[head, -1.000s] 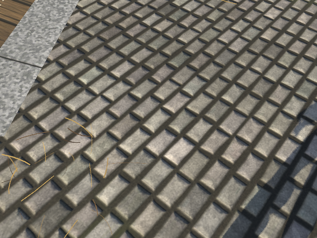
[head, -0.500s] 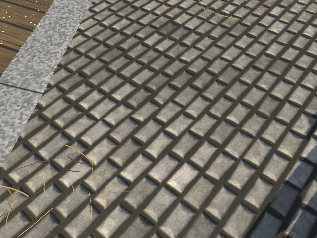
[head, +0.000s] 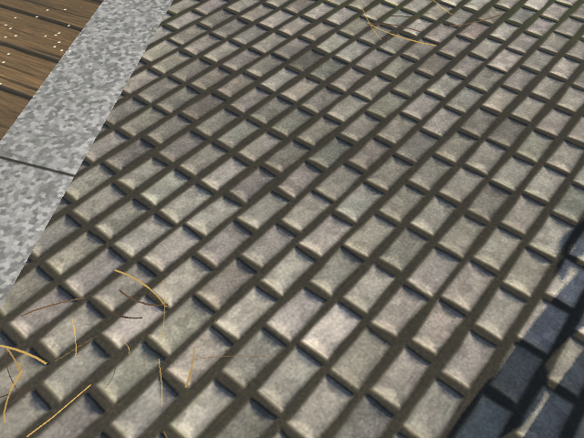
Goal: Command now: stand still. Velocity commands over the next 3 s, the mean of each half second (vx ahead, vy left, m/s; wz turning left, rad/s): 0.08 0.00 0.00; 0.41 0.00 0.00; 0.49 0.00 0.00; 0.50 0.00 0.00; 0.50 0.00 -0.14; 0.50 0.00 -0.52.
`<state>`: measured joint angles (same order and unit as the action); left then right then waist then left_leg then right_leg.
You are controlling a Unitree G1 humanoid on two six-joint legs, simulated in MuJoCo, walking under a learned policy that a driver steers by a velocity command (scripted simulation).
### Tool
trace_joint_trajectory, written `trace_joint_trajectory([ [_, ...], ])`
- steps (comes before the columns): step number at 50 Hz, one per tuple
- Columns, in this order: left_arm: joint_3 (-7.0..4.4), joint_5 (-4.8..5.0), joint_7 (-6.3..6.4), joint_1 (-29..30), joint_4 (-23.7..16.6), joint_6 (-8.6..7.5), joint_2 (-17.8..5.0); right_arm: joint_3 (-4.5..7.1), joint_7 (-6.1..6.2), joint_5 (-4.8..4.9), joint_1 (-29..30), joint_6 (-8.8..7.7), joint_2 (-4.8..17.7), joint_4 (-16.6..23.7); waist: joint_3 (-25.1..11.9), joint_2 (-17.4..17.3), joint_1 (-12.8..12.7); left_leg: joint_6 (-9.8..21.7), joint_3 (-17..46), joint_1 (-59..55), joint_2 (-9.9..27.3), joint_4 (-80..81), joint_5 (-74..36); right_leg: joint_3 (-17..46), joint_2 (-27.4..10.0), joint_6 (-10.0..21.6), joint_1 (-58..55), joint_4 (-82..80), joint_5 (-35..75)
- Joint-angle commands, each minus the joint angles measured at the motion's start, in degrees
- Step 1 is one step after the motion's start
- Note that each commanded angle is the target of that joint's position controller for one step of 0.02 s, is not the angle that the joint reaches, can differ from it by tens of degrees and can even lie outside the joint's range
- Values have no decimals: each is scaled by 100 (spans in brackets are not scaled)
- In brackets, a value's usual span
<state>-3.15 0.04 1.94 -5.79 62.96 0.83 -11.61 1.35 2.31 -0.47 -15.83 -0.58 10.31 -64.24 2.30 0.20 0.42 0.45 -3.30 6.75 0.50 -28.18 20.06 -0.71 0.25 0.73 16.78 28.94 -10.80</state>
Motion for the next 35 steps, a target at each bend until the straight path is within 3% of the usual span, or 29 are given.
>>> trace_joint_trajectory([
  [1,-73,-1,22,62,-166,-44,-570,72,17,-1,-371,-43,515,74,5,-21,-20,108,242,931,244,750,-278,317,-282,246,-710,-376,634],
  [14,-26,7,38,-158,-44,-54,-534,48,12,10,-645,-77,423,69,26,-52,-31,130,240,932,238,795,-363,318,-266,233,-671,-391,654],
  [15,-11,7,38,-259,13,-49,-482,49,15,20,-781,-70,404,12,-85,-95,-18,170,237,887,224,875,207,225,-177,232,-698,-355,33],
  [16,-27,32,42,-284,24,-45,-515,89,27,54,-827,-55,514,9,34,-203,-5,280,336,958,253,957,950,74,-25,229,-515,-186,-819],
  [17,-52,57,42,-271,6,-62,-562,148,46,88,-795,-47,688,73,205,-395,29,471,601,988,407,1085,1740,-110,137,229,-134,96,-1662],
  [19,-44,81,-20,122,-208,-198,-496,282,59,166,-1025,-111,1038,139,603,-862,222,1021,1869,752,1367,1790,2874,-398,196,226,900,1117,-1583],
  [20,-33,110,-75,254,-308,-289,-451,344,63,180,-946,-174,1179,168,875,-1018,228,1275,2434,690,1902,2029,2825,-250,-66,286,1348,1674,-1264],
  [21,-48,140,-118,339,-365,-360,-474,340,53,143,-939,-244,1088,207,989,-937,237,1383,2646,425,2119,2074,2439,-91,-275,338,1852,2109,-1433],
  [22,-60,175,-155,355,-402,-422,-489,327,28,124,-954,-304,984,228,1063,-815,229,1361,2595,67,2124,2006,1954,34,-431,374,2313,2354,-1639],
  [24,-59,226,-217,431,-491,-542,-483,322,-35,184,-871,-367,921,303,978,-641,192,1114,2036,-251,1853,1788,1071,10,-562,405,2264,1671,-1589],
  [26,-65,209,-270,177,-396,-605,-375,337,-95,203,-721,-342,1015,359,722,-621,6,920,1298,331,1399,1504,527,-494,-239,338,912,772,-1010],
  [28,-204,204,-275,-980,41,-566,-526,336,-130,185,-653,-320,1090,414,258,-596,-470,772,833,1231,1021,743,-497,-894,304,271,-1045,403,-279],
  [29,-317,207,-253,-1700,203,-551,-754,297,-133,186,-479,-350,1011,467,-48,-308,-854,554,440,1582,770,-349,-1415,-443,63,428,-1847,185,-302],
  [30,-458,148,-196,-2464,264,-565,-1403,193,-131,137,-288,-403,629,733,-409,1252,-1037,63,-232,2701,123,-2703,-906,1972,-1393,1073,-2678,-857,-917],
  [31,-370,54,-268,-2746,331,-649,-1412,137,-111,231,-259,-518,326,909,-943,1891,-935,29,472,3517,-385,-4282,1094,4422,-2338,1783,-3020,-1960,-1477],
  [32,-221,52,-270,-2083,176,-741,-1094,198,-143,384,-64,-606,572,988,-423,1083,-634,235,916,4120,61,-5006,897,4132,-2409,1679,-2648,-1879,-1982],
  [33,-115,60,-291,-1601,1,-780,-772,216,-188,406,131,-650,701,1052,-108,677,-489,433,860,4250,355,-5048,324,3290,-2160,1412,-2226,-1817,-1915],
  [34,-38,32,-331,-1228,-115,-790,-670,253,-180,346,157,-659,712,1011,108,321,-309,505,767,4110,589,-4712,-237,2552,-1889,1204,-1771,-1907,-1399],
  [35,16,8,-347,-1046,-186,-785,-581,322,-158,252,132,-626,794,986,192,258,-172,529,725,3831,748,-4293,-596,1969,-1639,1026,-1433,-2001,-850],
])
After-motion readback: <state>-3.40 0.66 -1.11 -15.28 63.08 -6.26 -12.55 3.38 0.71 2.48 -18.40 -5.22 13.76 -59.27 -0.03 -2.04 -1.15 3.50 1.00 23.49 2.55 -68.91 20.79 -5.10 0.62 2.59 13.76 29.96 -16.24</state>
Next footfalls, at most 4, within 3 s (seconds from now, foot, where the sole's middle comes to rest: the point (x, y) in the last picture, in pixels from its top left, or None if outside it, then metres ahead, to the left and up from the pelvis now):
1.10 left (262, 435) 0.51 0.09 -0.77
1.64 right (359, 315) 0.83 -0.15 -0.77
2.20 left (269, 223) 1.15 0.09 -0.77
2.78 right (349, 160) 1.42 -0.17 -0.77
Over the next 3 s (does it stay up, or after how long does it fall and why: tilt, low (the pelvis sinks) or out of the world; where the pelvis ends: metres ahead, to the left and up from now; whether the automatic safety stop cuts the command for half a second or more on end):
stays up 1.39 -0.10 0.01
